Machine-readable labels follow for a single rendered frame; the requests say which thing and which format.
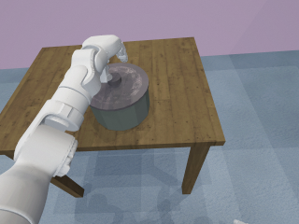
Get lid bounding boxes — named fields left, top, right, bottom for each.
left=90, top=63, right=150, bottom=112

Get knob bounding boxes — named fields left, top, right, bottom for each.
left=107, top=72, right=121, bottom=86

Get pot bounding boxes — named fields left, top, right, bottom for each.
left=90, top=89, right=150, bottom=131

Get robot left forearm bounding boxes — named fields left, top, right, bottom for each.
left=13, top=43, right=108, bottom=162

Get left robot hand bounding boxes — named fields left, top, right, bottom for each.
left=82, top=35, right=128, bottom=83

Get left robot upper arm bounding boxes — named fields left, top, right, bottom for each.
left=0, top=122, right=78, bottom=224

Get table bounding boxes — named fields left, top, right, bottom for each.
left=0, top=36, right=226, bottom=198

